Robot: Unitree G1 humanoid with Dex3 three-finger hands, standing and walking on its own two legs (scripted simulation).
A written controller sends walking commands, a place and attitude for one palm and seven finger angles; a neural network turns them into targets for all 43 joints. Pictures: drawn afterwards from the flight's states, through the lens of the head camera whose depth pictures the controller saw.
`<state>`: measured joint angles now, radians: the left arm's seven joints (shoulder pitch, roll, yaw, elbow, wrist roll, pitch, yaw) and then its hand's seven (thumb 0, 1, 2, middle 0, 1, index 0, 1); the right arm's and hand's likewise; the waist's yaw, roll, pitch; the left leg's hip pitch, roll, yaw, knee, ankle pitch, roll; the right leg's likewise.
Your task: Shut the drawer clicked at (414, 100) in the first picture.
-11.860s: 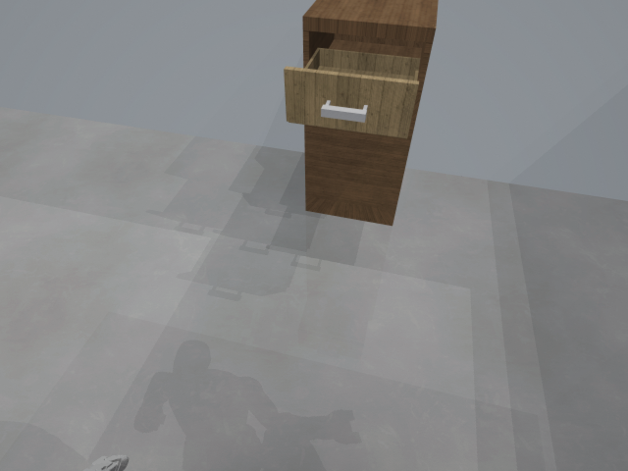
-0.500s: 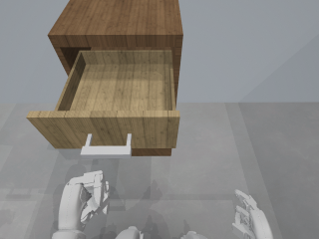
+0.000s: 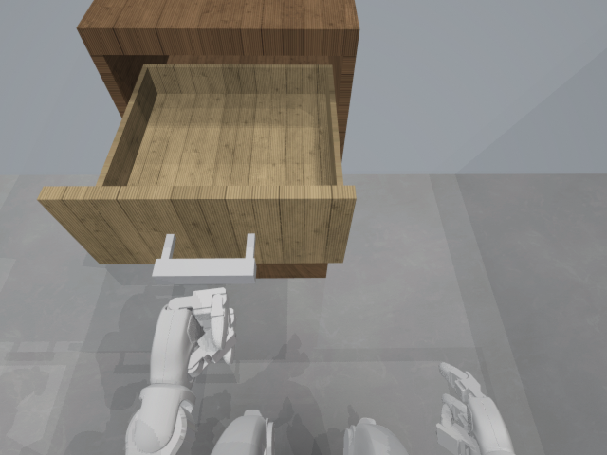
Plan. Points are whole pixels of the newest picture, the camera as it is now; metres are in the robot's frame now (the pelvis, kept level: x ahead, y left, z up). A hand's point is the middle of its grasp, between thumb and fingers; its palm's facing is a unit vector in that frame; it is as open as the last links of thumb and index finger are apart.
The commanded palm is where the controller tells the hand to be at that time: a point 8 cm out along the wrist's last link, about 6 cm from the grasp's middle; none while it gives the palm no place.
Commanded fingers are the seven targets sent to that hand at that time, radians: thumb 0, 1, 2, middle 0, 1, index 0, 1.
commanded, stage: bring the fist close to the handle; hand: left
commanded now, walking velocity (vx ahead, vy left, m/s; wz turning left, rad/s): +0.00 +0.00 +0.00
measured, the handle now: (208, 256) +0.36 +0.14 +0.05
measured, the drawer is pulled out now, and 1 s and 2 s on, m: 0.28 0.26 0.13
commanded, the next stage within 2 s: push the drawer shut in 0.28 s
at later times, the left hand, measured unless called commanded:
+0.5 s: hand (219, 333) +0.26 +0.11 +0.05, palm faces +0.04 -1.00 +0.01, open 3.3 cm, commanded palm +0.24 +0.16 +0.05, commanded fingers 0.00 0.90 0.90 -1.40 -1.60 -1.40 -1.60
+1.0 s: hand (233, 301) +0.30 +0.10 +0.04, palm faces +0.00 -1.00 -0.03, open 3.2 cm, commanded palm +0.29 +0.16 +0.05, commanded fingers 0.00 0.90 0.90 -1.40 -1.60 -1.40 -1.60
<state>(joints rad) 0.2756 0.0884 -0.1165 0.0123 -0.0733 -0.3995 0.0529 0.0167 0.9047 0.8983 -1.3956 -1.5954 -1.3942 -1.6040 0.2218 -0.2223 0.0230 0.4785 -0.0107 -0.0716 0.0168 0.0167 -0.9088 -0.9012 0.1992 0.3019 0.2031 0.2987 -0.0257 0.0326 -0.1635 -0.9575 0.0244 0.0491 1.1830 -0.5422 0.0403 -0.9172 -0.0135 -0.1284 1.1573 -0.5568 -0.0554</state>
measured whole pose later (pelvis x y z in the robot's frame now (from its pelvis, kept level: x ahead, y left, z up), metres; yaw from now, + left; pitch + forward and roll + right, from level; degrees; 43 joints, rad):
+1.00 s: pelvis -0.01 +0.00 +0.00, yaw +0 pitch +17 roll -2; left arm 0.03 0.12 -0.09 0.22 -0.08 -0.41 0.11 0.03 0.82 0.91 -1.40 -1.60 -1.40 -1.60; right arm 0.21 -0.23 0.03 0.54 -0.01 -0.03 0.01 0.02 -0.91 -0.90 0.20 0.30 0.20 0.30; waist -0.04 0.03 -0.14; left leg -0.95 0.02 0.04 1.16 -0.51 0.04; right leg -0.91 -0.01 -0.13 1.13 -0.53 -0.05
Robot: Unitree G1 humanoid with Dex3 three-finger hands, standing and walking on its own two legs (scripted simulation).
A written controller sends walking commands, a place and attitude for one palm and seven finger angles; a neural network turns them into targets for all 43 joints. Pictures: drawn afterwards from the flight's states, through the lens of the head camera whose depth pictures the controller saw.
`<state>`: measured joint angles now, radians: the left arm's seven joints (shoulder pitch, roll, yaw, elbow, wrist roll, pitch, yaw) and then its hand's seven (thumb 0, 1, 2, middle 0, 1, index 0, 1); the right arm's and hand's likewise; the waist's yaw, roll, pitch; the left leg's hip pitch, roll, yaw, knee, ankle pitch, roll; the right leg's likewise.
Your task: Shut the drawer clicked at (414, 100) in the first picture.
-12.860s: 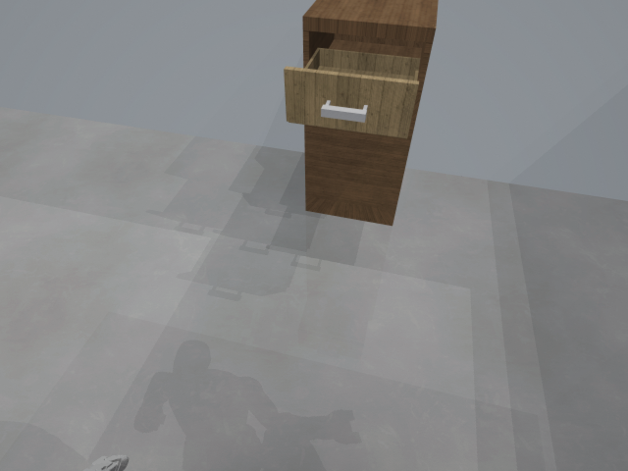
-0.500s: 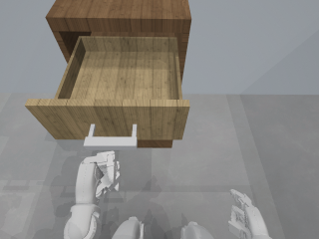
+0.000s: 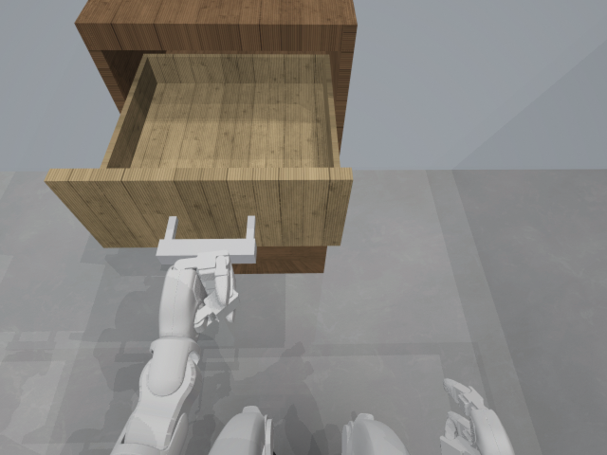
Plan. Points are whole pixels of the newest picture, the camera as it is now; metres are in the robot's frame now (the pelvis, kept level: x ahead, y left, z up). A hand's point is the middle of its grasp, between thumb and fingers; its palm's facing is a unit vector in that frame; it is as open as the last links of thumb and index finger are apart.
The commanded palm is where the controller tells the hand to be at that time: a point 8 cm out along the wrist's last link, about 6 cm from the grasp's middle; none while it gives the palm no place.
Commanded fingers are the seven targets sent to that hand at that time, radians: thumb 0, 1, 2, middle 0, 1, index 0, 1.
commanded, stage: push the drawer shut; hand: left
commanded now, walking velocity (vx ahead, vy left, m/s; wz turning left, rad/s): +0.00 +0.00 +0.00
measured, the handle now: (210, 237) +0.39 +0.14 +0.04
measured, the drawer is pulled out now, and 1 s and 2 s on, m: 0.26 0.13 0.01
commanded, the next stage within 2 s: none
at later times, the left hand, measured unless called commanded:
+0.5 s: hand (239, 247) +0.38 +0.10 +0.04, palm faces +0.02 -1.00 -0.04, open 3.3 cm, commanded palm +0.37 +0.15 +0.04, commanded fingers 0.00 0.90 0.90 -1.40 -1.60 -1.40 -1.60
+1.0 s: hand (242, 204) +0.45 +0.10 +0.03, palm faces +0.04 -1.00 -0.04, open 3.2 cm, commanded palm +0.43 +0.15 +0.04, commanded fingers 0.00 0.90 0.90 -1.40 -1.60 -1.40 -1.60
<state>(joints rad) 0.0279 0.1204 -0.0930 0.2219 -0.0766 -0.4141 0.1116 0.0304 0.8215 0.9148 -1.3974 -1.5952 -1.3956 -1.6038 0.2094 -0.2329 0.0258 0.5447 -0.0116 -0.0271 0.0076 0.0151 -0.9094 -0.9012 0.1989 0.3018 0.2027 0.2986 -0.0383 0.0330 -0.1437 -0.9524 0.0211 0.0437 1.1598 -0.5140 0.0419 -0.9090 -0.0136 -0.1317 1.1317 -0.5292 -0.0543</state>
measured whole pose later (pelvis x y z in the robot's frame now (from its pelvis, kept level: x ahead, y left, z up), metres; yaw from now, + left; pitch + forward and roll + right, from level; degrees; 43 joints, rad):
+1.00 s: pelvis -0.01 +0.01 +0.00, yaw -2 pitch +22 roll -2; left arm -0.61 0.19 0.17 0.89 -0.05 -0.51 0.11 0.03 0.80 0.91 -1.40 -1.60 -1.40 -1.60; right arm 0.29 -0.24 0.01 0.64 -0.03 0.00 0.03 0.01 -0.91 -0.90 0.20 0.30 0.20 0.30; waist -0.13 0.03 -0.14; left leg -1.04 0.03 0.07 1.15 -0.49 0.05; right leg -1.01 0.00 -0.10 1.12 -0.49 -0.04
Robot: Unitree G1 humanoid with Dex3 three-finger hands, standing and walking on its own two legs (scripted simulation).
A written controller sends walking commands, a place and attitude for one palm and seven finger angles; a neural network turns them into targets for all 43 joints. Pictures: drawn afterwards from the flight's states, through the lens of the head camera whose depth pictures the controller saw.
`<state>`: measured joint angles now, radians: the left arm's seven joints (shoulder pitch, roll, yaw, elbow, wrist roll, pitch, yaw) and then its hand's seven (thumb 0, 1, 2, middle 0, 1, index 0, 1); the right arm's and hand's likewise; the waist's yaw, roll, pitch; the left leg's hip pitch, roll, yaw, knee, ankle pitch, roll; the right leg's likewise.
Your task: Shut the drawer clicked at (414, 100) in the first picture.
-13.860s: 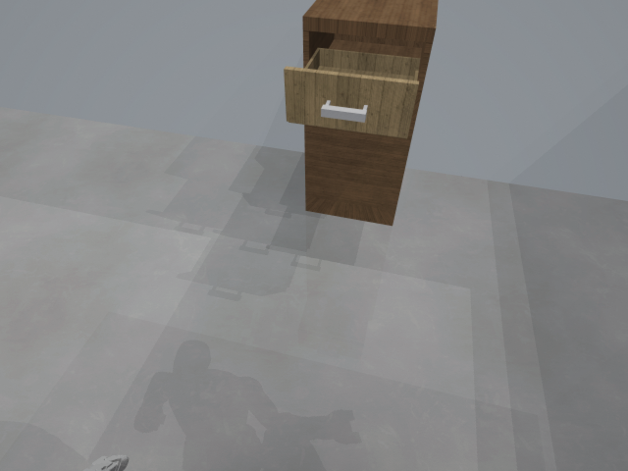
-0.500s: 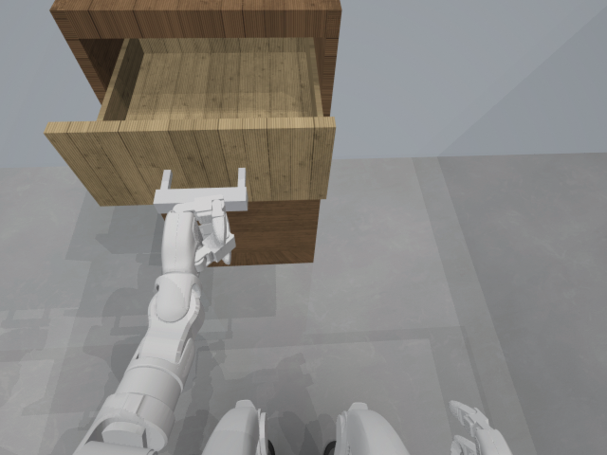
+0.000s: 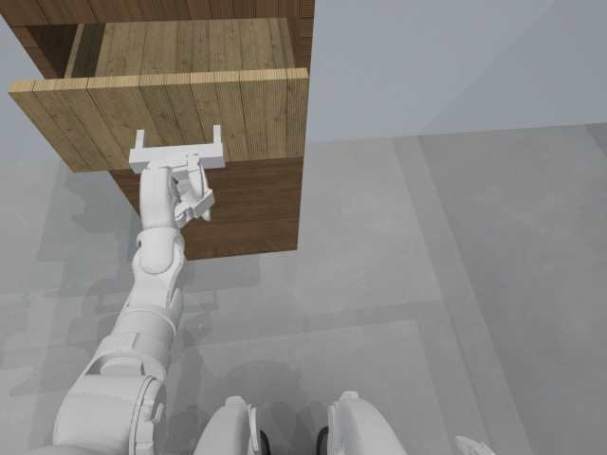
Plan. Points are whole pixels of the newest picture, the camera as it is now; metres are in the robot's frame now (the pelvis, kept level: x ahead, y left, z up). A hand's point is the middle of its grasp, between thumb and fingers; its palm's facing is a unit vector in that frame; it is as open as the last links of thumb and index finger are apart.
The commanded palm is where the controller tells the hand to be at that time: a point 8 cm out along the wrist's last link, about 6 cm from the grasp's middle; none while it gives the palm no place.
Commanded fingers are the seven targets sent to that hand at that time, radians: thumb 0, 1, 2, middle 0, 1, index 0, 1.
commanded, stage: push the drawer shut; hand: left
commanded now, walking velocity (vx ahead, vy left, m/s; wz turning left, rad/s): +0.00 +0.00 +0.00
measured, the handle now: (179, 146) +0.53 +0.15 +0.04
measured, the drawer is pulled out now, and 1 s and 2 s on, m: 0.13 0.01 0.00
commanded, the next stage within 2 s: pull the fist back off the drawer in 1.34 s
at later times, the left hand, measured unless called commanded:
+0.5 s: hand (208, 154) +0.51 +0.11 +0.04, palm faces +0.09 -1.00 -0.04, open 3.3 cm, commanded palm +0.49 +0.16 +0.05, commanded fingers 0.00 0.90 0.90 -1.40 -1.60 -1.40 -1.60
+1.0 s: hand (208, 125) +0.57 +0.11 +0.04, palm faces +0.08 -1.00 -0.03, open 3.4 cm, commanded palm +0.55 +0.15 +0.05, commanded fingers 0.00 0.90 0.90 -1.40 -1.60 -1.40 -1.60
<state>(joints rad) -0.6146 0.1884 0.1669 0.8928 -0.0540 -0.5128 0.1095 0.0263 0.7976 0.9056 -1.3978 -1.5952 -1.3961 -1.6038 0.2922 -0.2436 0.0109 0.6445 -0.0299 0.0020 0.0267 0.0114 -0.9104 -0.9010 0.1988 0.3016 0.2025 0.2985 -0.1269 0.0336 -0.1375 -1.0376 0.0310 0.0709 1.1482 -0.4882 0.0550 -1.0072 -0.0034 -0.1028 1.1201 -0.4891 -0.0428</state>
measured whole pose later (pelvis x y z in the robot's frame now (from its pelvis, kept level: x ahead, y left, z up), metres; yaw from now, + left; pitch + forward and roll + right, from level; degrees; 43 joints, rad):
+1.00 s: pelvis +0.00 +0.00 -0.01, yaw -2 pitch +28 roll -4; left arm -1.07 0.44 0.37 1.28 0.04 -0.47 0.07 0.07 0.82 0.91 -1.40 -1.60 -1.40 -1.60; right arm 0.40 -0.25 0.04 0.64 -0.07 0.06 0.06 0.01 -0.91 -0.90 0.20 0.30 0.20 0.30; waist -0.25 0.06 -0.13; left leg -1.21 0.06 0.05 1.22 -0.51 0.06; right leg -1.16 0.03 -0.12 1.15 -0.49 -0.05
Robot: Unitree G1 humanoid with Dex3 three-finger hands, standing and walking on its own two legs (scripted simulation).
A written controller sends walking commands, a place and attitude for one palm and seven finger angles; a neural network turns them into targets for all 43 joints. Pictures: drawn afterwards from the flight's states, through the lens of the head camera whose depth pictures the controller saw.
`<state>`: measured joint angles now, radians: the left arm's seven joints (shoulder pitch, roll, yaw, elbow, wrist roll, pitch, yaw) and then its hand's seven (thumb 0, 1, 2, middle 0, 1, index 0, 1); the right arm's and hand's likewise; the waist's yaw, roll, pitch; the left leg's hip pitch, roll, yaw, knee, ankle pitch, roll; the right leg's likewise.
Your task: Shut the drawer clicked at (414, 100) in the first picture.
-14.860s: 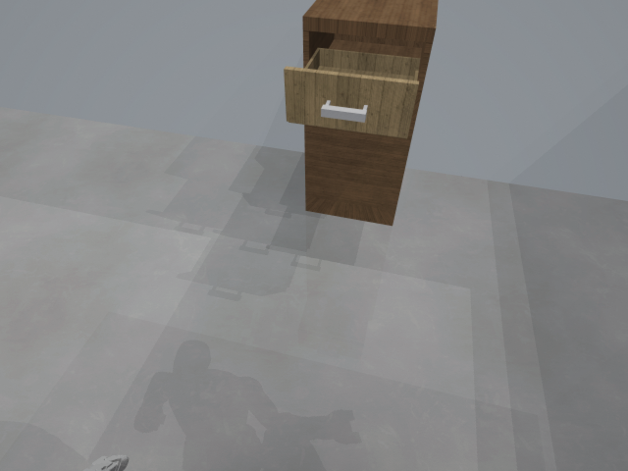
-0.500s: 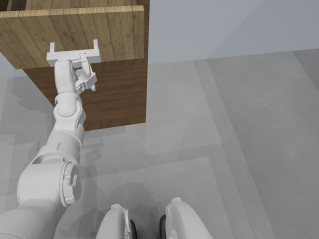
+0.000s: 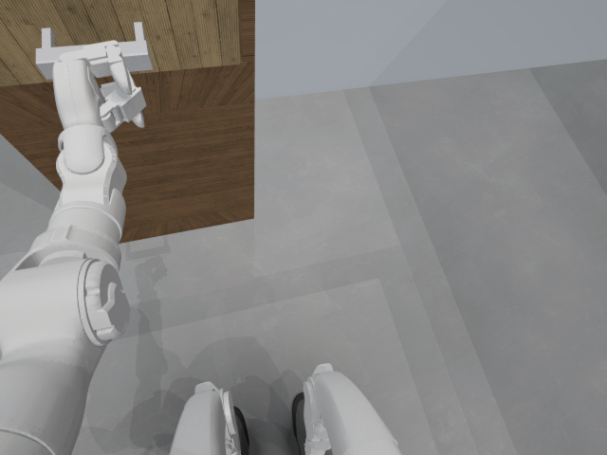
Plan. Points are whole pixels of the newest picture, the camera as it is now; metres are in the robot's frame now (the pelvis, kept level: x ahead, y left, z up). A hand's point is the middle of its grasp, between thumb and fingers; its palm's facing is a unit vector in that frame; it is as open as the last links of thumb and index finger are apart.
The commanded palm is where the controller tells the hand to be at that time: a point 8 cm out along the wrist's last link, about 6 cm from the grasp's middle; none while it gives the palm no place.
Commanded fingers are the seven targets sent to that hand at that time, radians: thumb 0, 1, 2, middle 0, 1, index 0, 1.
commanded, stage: push the drawer shut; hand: left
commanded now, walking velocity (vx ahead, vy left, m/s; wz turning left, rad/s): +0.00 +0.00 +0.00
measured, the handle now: (95, 46) +0.64 +0.18 +0.06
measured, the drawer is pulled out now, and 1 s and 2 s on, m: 0.01 0.00 0.00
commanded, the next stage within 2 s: pull the fist back off the drawer in 0.34 s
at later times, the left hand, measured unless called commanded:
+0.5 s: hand (126, 84) +0.57 +0.14 +0.06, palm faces +0.11 -0.99 -0.04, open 3.3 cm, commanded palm +0.58 +0.16 +0.06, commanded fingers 0.00 0.90 0.90 -1.40 -1.60 -1.40 -1.60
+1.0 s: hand (132, 85) +0.57 +0.13 +0.06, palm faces +0.13 -0.99 -0.02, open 3.3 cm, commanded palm +0.52 +0.16 +0.06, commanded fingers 0.00 0.90 0.90 -1.40 -1.60 -1.40 -1.60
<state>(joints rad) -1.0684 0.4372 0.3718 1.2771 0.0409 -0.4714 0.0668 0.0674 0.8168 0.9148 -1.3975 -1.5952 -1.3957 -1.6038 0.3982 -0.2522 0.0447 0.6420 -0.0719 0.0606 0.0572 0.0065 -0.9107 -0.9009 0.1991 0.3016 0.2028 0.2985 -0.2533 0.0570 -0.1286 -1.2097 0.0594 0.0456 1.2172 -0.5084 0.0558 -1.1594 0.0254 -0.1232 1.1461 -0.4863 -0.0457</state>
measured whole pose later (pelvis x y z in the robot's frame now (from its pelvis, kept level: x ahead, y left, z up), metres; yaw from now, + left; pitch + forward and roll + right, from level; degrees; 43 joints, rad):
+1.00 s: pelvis -0.01 +0.01 +0.00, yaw -1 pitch +29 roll -5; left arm -1.08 0.45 0.37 1.22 0.04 -0.43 0.09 0.04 0.86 0.90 -1.40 -1.60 -1.40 -1.60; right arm 0.44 -0.24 0.05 0.64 -0.07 0.05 0.08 0.01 -0.91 -0.90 0.20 0.30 0.20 0.30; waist -0.26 0.06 -0.13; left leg -1.23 0.07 0.05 1.22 -0.50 0.06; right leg -1.18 0.03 -0.12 1.13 -0.47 -0.04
